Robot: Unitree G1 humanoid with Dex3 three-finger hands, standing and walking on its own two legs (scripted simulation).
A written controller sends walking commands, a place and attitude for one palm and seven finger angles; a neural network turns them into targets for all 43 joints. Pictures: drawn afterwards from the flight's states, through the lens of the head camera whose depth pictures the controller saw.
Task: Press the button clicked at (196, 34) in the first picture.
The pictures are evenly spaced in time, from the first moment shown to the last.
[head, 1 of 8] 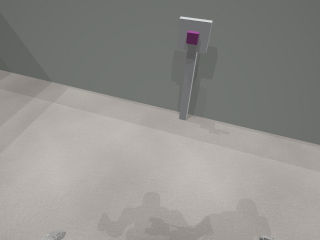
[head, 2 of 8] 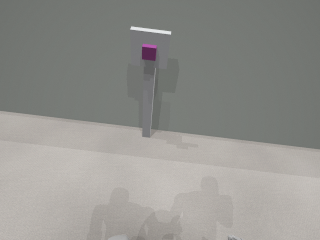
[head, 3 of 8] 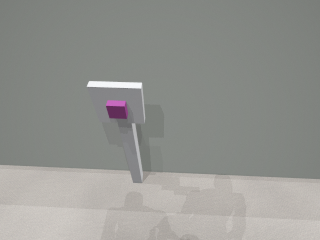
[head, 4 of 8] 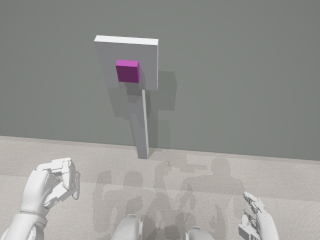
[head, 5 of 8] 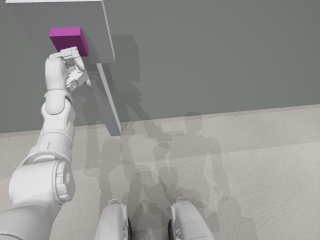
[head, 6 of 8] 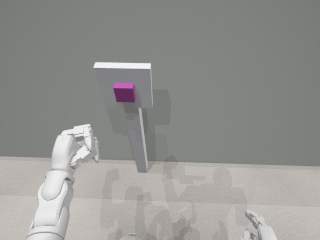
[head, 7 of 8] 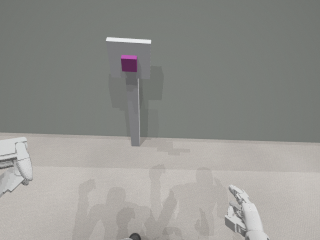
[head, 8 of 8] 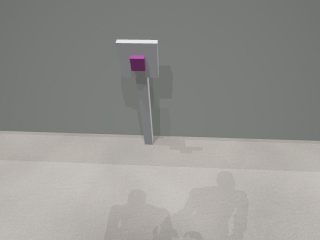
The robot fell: no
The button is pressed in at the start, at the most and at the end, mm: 0 14 0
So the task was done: yes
